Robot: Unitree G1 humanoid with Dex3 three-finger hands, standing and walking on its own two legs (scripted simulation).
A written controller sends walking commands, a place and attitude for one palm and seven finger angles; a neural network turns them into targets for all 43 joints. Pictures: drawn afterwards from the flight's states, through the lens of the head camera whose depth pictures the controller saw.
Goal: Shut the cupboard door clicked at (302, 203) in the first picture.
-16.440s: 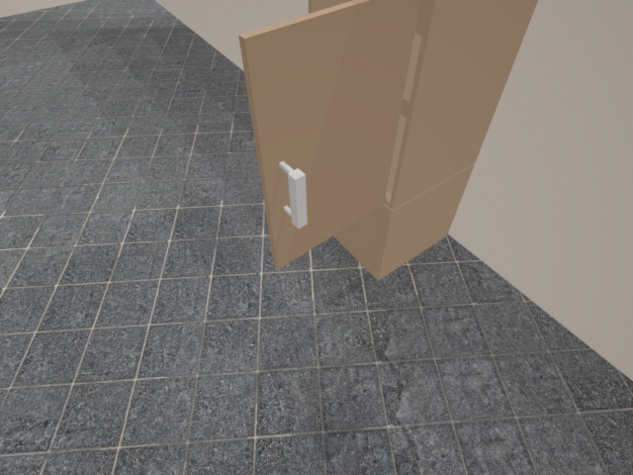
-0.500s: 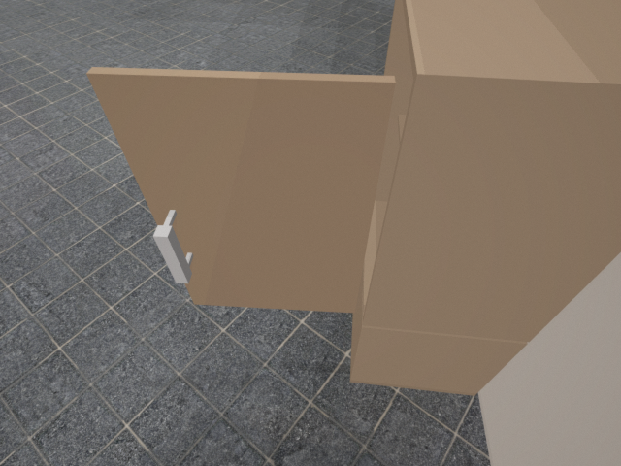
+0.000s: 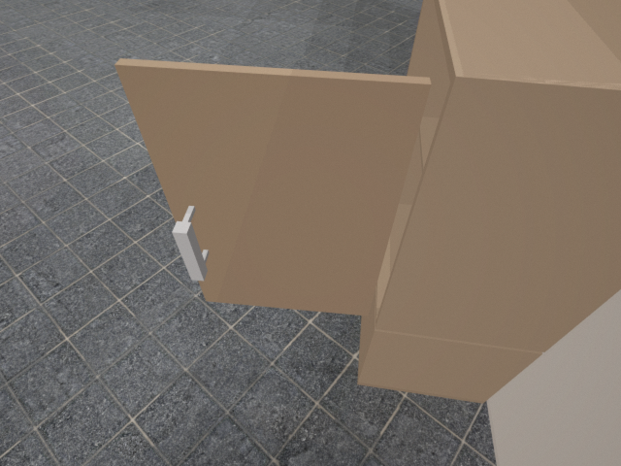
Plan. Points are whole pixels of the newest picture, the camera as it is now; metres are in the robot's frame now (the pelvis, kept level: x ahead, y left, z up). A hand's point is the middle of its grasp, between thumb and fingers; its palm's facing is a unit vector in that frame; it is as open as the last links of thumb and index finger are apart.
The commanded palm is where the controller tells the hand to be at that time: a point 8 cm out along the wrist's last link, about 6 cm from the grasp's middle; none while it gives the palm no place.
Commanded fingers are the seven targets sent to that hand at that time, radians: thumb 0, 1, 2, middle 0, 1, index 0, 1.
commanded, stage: shuffle to correct the standing spot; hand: left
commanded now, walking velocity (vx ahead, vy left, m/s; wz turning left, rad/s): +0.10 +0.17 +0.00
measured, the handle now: (194, 243) +0.49 +0.26 -0.08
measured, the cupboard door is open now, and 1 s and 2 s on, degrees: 93 93 93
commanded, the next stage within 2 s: come to a stop and stand still in 0.02 s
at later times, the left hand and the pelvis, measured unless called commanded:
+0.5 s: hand out of the picture +0.07 +0.20 -0.17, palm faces +0.01 -0.97 -0.23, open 7.3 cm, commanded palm none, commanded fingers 0.00 0.90 0.90 -0.20 -0.30 -0.20 -0.30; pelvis +0.01 +0.02 +0.00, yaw -1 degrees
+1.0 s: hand out of the picture -0.03 +0.18 -0.16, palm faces -0.01 -0.98 -0.22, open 7.4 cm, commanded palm none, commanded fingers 0.00 0.90 0.90 -0.20 -0.30 -0.20 -0.30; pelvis -0.02 +0.01 +0.00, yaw -2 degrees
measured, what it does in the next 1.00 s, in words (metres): stands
